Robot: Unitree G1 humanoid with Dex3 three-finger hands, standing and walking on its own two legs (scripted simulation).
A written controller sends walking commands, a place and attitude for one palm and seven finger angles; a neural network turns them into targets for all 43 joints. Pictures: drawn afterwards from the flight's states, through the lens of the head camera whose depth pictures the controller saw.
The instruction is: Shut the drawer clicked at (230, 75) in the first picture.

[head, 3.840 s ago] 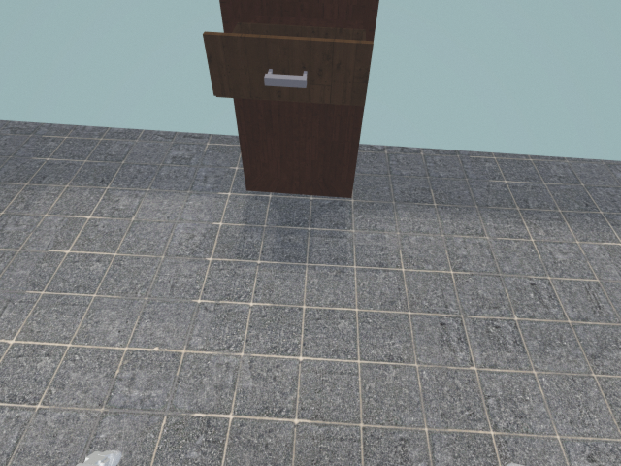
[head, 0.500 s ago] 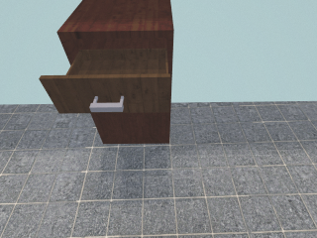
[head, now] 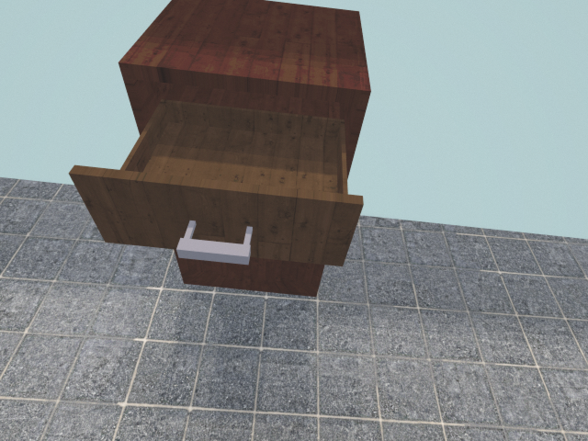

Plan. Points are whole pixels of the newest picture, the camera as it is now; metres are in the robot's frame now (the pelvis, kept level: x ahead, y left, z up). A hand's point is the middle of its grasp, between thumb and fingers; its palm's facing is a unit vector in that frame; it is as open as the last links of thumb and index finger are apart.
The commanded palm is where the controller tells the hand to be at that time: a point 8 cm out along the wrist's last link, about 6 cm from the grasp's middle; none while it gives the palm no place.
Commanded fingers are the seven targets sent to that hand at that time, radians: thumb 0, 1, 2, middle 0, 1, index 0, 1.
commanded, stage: take the last steps up to it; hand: left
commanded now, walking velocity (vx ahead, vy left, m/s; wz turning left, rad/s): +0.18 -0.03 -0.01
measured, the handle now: (217, 240) +0.42 +0.17 -0.02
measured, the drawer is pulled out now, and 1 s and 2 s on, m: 0.29 0.29 0.29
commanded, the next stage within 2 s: come to a stop and stand still in 0.12 s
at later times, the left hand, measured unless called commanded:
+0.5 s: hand (211, 417) +0.18 +0.13 -0.16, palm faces +0.03 -0.97 -0.23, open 7.2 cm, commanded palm none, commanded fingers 0.00 0.90 0.90 -0.20 -0.30 -0.20 -0.30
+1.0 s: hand out of the picture +0.01 +0.17 -0.16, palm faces +0.06 -0.97 -0.23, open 7.3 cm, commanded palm none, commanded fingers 0.00 0.90 0.90 -0.20 -0.30 -0.20 -0.30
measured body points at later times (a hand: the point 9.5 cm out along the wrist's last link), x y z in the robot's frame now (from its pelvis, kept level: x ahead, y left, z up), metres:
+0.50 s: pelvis +0.09 -0.04 +0.01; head +0.12 -0.06 +0.45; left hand +0.18 +0.18 -0.14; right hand +0.06 -0.24 -0.17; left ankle +0.05 +0.09 -0.71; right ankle +0.13 -0.13 -0.73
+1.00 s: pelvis +0.04 -0.01 +0.01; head +0.06 -0.02 +0.46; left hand +0.01 +0.22 -0.15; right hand +0.09 -0.24 -0.15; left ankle +0.06 +0.10 -0.73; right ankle +0.01 -0.12 -0.73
